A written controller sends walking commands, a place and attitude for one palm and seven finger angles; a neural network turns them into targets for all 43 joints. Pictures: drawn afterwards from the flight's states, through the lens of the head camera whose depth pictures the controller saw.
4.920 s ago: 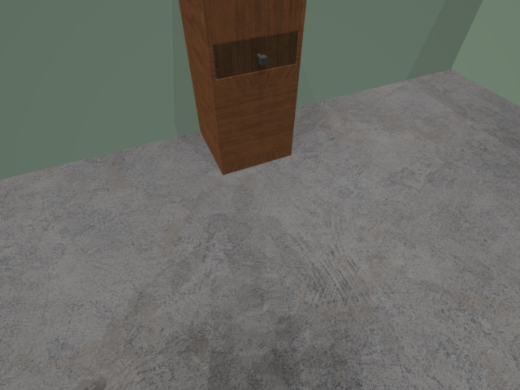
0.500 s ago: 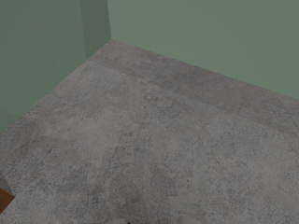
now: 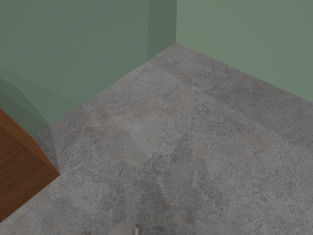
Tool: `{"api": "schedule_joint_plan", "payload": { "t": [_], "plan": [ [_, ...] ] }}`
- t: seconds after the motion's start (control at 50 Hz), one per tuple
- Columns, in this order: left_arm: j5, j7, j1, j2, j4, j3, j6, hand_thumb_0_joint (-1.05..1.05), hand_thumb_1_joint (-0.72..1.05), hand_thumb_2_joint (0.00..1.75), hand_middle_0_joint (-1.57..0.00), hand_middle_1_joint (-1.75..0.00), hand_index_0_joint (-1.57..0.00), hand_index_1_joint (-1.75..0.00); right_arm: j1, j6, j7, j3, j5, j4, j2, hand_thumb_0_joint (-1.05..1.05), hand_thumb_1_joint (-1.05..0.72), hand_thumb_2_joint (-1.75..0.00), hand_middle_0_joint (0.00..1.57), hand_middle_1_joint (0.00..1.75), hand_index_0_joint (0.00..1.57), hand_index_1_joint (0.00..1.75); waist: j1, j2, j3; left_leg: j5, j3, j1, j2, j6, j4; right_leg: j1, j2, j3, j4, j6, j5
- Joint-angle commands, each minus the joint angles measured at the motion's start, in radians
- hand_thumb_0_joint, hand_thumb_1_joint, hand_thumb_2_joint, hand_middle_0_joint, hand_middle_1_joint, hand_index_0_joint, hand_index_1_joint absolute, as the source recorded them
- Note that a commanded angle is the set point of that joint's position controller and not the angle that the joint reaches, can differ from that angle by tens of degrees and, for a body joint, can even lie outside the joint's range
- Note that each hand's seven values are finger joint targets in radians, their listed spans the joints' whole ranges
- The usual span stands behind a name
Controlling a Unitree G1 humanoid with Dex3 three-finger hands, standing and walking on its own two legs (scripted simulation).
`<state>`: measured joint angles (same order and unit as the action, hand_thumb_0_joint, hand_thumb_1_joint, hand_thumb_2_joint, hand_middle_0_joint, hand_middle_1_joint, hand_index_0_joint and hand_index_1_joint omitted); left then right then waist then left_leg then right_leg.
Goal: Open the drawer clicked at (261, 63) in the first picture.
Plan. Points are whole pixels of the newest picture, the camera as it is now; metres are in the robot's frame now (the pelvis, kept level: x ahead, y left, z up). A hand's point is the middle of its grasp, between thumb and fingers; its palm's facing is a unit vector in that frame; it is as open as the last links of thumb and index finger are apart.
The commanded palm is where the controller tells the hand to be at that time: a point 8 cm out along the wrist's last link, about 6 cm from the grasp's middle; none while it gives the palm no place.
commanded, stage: turn to face it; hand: left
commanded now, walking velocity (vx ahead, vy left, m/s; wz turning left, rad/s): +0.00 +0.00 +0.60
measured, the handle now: out of the picture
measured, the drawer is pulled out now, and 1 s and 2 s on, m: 0.00 0.00 0.00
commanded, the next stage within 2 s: take the last steps up to it in 1.38 s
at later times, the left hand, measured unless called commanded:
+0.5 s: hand out of the picture +0.03 +0.26 -0.16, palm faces +0.32 -0.91 -0.28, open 7.3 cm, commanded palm none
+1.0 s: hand out of the picture -0.11 +0.22 -0.19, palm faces +0.59 -0.77 -0.25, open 7.3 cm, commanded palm none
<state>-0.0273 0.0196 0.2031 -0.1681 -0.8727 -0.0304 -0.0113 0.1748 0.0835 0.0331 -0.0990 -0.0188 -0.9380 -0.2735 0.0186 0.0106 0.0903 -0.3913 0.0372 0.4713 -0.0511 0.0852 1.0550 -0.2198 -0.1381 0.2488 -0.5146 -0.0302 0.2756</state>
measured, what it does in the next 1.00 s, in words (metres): steps on the spot, turning left: left foot, then right foot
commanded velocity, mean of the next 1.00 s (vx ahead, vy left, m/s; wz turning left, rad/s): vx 0.00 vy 0.00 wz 0.56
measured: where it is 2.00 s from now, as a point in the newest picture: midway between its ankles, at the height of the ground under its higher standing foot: outside the picture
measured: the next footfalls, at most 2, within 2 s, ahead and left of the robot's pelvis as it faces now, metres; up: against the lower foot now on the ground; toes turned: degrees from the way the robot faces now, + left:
left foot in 0.20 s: +0.01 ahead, +0.15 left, +0.00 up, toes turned +14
right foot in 0.58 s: +0.09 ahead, -0.10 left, +0.00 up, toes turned +16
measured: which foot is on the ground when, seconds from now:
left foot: up 0.00-0.18, down 0.20-0.58, up 0.60-0.96, down 0.98-1.00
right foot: down 0.00-0.18, up 0.20-0.56, down 0.58-0.98, up 1.00-1.00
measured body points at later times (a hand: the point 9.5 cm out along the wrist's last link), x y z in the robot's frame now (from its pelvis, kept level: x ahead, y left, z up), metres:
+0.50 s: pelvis -0.01 +0.02 -0.01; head +0.03 +0.03 +0.44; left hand +0.01 +0.30 -0.14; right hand +0.16 -0.20 -0.14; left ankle -0.03 +0.14 -0.74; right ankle +0.04 -0.12 -0.70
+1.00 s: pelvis -0.04 +0.01 -0.02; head -0.02 +0.04 +0.43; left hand -0.14 +0.26 -0.17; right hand +0.20 -0.16 -0.15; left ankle -0.09 +0.10 -0.75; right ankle +0.05 -0.11 -0.74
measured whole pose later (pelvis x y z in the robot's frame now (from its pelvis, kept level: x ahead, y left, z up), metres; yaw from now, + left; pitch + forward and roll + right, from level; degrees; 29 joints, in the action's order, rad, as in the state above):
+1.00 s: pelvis -0.04 +0.01 -0.02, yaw +35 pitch -1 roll +1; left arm -0.02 0.01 0.23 -0.26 -0.89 -0.06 -0.05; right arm 0.15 0.04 0.04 -0.07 -0.01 -0.91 -0.24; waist -0.01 -0.06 0.10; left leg -0.31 0.10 0.28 -0.02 0.00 0.63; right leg -0.32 -0.21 0.23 -0.75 0.06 0.41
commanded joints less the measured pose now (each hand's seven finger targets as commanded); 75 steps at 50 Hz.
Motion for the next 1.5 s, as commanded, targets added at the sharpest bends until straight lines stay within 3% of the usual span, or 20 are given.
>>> {"api": "schedule_joint_plan", "payload": {
  "t": [0.0,0.08,0.14,0.18,0.28,0.5,0.52,0.56,0.68,0.84,0.9,0.92,0.96,1.0,1.08,1.34,1.36,1.4,1.42,1.48],
  "plan": [
    [-0.004,0.012,0.090,-0.244,0.028,-0.064,0.016,0.00,0.90,0.90,-0.20,-0.30,-0.20,-0.30,-0.110,-0.030,0.000,0.013,0.004,0.108,-0.028,0.00,-0.90,-0.90,0.20,0.30,0.20,0.30,-0.066,-0.197,-0.122,-0.043,0.047,0.047,0.002,-0.009,-0.144,0.197,-0.245,-0.146,0.135,-0.087,-0.491],
    [-0.006,0.009,0.087,-0.268,0.016,-0.079,0.006,0.00,0.90,0.90,-0.20,-0.30,-0.20,-0.30,-0.104,-0.045,-0.003,0.022,0.010,0.119,-0.033,0.00,-0.90,-0.90,0.20,0.30,0.20,0.30,-0.069,-0.229,-0.159,-0.049,0.084,-0.075,0.005,-0.037,-0.343,0.183,-0.275,-0.123,0.072,-0.080,-0.498],
    [0.011,-0.001,0.070,-0.257,0.013,-0.084,-0.002,0.00,0.90,0.90,-0.20,-0.30,-0.20,-0.30,0.006,-0.061,-0.006,0.005,0.002,0.095,-0.098,0.00,-0.90,-0.90,0.20,0.30,0.20,0.30,0.001,-0.102,-0.216,0.231,0.065,-0.361,-0.013,-0.071,-0.655,0.038,-0.223,-0.036,-0.151,0.016,-0.383],
    [0.009,-0.010,-0.019,-0.168,0.100,-0.052,-0.010,0.00,0.90,0.90,-0.20,-0.30,-0.20,-0.30,0.122,-0.063,-0.018,-0.037,0.005,0.075,-0.278,0.00,-0.90,-0.90,0.20,0.30,0.20,0.30,0.073,0.298,-0.215,0.839,-0.382,-0.553,-0.405,-0.299,-0.693,-0.406,-0.022,-0.074,-0.535,0.131,0.415],
    [0.011,-0.016,-0.007,-0.178,0.041,-0.067,-0.022,0.00,0.90,0.90,-0.20,-0.30,-0.20,-0.30,-0.060,-0.073,-0.039,-0.006,0.000,0.108,-0.170,0.00,-0.90,-0.90,0.20,0.30,0.20,0.30,-0.012,0.160,-0.115,0.615,-0.192,-0.330,-0.191,-0.232,-0.689,-0.343,0.004,-0.208,-0.621,0.134,0.145],
    [0.023,-0.003,0.040,-0.168,0.075,-0.056,-0.001,0.00,0.90,0.90,-0.20,-0.30,-0.20,-0.30,-0.066,-0.055,-0.031,-0.029,-0.001,0.119,-0.177,0.00,-0.90,-0.90,0.20,0.30,0.20,0.30,-0.031,0.160,-0.162,0.558,-0.328,-0.237,-0.132,-0.217,-0.587,-0.031,0.113,-0.190,-0.074,0.118,0.043],
    [0.021,0.001,0.085,-0.187,0.066,-0.062,0.008,0.00,0.90,0.90,-0.20,-0.30,-0.20,-0.30,-0.074,-0.054,-0.029,-0.027,0.005,0.127,-0.160,0.00,-0.90,-0.90,0.20,0.30,0.20,0.30,-0.058,0.112,-0.168,0.463,-0.314,-0.155,-0.094,-0.179,-0.525,0.086,0.089,-0.199,0.071,0.112,-0.063],
    [-0.003,0.014,0.107,-0.350,0.077,-0.087,0.023,0.00,0.90,0.90,-0.20,-0.30,-0.20,-0.30,-0.038,-0.056,-0.019,-0.009,0.012,0.165,-0.051,0.00,-0.90,-0.90,0.20,0.30,0.20,0.30,-0.066,-0.325,-0.176,-0.207,-0.073,0.143,0.128,-0.038,-0.098,0.235,-0.361,-0.605,0.233,-0.062,-0.313],
    [-0.001,0.019,-0.066,-0.218,0.114,-0.052,0.019,0.00,0.90,0.90,-0.20,-0.30,-0.20,-0.30,-0.007,-0.024,0.004,-0.009,0.000,0.089,-0.060,0.00,-0.90,-0.90,0.20,0.30,0.20,0.30,0.002,-0.185,-0.070,-0.004,-0.045,0.067,0.015,-0.016,0.149,0.014,-0.196,-0.246,0.193,-0.067,-0.221],
    [-0.007,0.013,0.047,-0.286,0.053,-0.076,0.005,0.00,0.90,0.90,-0.20,-0.30,-0.20,-0.30,-0.086,-0.038,0.004,0.015,0.010,0.111,-0.032,0.00,-0.90,-0.90,0.20,0.30,0.20,0.30,-0.069,-0.228,-0.117,-0.081,0.061,-0.061,0.018,-0.027,-0.262,0.112,-0.254,-0.180,0.120,-0.092,-0.354],
    [0.001,0.007,0.040,-0.285,0.032,-0.081,-0.003,0.00,0.90,0.90,-0.20,-0.30,-0.20,-0.30,-0.009,-0.050,-0.004,0.015,0.008,0.091,-0.043,0.00,-0.90,-0.90,0.20,0.30,0.20,0.30,-0.028,-0.200,-0.146,0.070,0.090,-0.210,0.031,-0.042,-0.495,0.071,-0.230,-0.112,0.007,-0.029,-0.345],
    [0.010,0.004,0.034,-0.268,0.036,-0.078,-0.009,0.00,0.90,0.90,-0.20,-0.30,-0.20,-0.30,0.041,-0.058,-0.004,0.006,0.006,0.078,-0.076,0.00,-0.90,-0.90,0.20,0.30,0.20,0.30,0.004,-0.126,-0.168,0.188,0.062,-0.332,0.013,-0.057,-0.624,-0.010,-0.203,-0.081,-0.092,0.016,-0.273],
    [0.011,-0.006,-0.030,-0.156,0.105,-0.045,-0.019,0.00,0.90,0.90,-0.20,-0.30,-0.20,-0.30,0.136,-0.064,-0.013,-0.030,0.001,0.072,-0.260,0.00,-0.90,-0.90,0.20,0.30,0.20,0.30,0.061,0.309,-0.159,0.594,-0.400,-0.447,-0.369,-0.247,-0.742,-0.369,-0.007,-0.086,-0.474,0.121,0.389],
    [0.008,0.002,-0.093,-0.166,0.081,-0.056,-0.032,0.00,0.90,0.90,-0.20,-0.30,-0.20,-0.30,0.110,-0.066,-0.039,-0.018,-0.003,0.050,-0.208,0.00,-0.90,-0.90,0.20,0.30,0.20,0.30,0.056,0.262,-0.121,0.469,-0.361,-0.345,-0.305,-0.256,-0.754,-0.387,-0.005,-0.225,-0.624,0.105,0.289],
    [0.008,-0.012,0.009,-0.171,-0.003,-0.059,-0.027,0.00,0.90,0.90,-0.20,-0.30,-0.20,-0.30,-0.001,-0.081,-0.047,0.012,0.002,0.077,-0.125,0.00,-0.90,-0.90,0.20,0.30,0.20,0.30,-0.009,0.131,-0.124,0.506,-0.199,-0.342,-0.185,-0.222,-0.749,-0.323,0.009,-0.223,-0.628,0.116,0.104],
    [0.020,0.007,0.084,-0.118,-0.034,-0.035,-0.009,0.00,0.90,0.90,-0.20,-0.30,-0.20,-0.30,0.000,-0.061,-0.042,0.006,-0.002,0.036,-0.114,0.00,-0.90,-0.90,0.20,0.30,0.20,0.30,-0.029,0.141,-0.125,0.421,-0.276,-0.236,-0.157,-0.227,-0.684,-0.012,0.099,-0.183,-0.060,0.091,0.044],
    [0.019,0.010,0.118,-0.133,-0.044,-0.036,0.001,0.00,0.90,0.90,-0.20,-0.30,-0.20,-0.30,-0.007,-0.062,-0.039,0.008,0.006,0.035,-0.101,0.00,-0.90,-0.90,0.20,0.30,0.20,0.30,-0.050,0.100,-0.139,0.380,-0.259,-0.185,-0.125,-0.194,-0.631,0.085,0.087,-0.193,0.085,0.089,-0.054],
    [-0.001,0.022,0.124,-0.263,-0.044,-0.056,0.020,0.00,0.90,0.90,-0.20,-0.30,-0.20,-0.30,0.012,-0.063,-0.030,0.027,0.018,0.059,0.013,0.00,-0.90,-0.90,0.20,0.30,0.20,0.30,-0.047,-0.282,-0.109,-0.059,-0.048,0.050,0.088,-0.062,-0.334,0.180,-0.259,-0.541,0.267,-0.042,-0.132],
    [0.006,0.019,0.118,-0.271,-0.025,-0.058,0.018,0.00,0.90,0.90,-0.20,-0.30,-0.20,-0.30,-0.024,-0.043,-0.034,0.012,0.006,0.066,-0.037,0.00,-0.90,-0.90,0.20,0.30,0.20,0.30,-0.071,-0.301,-0.089,-0.172,-0.103,0.015,0.063,-0.066,-0.163,0.016,-0.320,-0.569,0.299,-0.112,-0.102],
    [0.007,0.019,0.006,-0.186,-0.012,-0.042,0.019,0.00,0.90,0.90,-0.20,-0.30,-0.20,-0.30,0.026,-0.029,-0.022,0.005,-0.001,-0.002,-0.026,0.00,-0.90,-0.90,0.20,0.30,0.20,0.30,-0.008,-0.128,-0.017,-0.008,-0.099,0.027,0.031,-0.060,0.079,-0.049,-0.188,-0.407,0.290,-0.092,-0.018]
  ]
}}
